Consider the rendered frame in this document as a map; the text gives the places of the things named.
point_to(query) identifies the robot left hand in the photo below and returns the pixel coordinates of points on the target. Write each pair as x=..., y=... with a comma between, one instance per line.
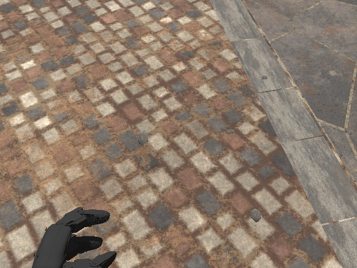
x=59, y=244

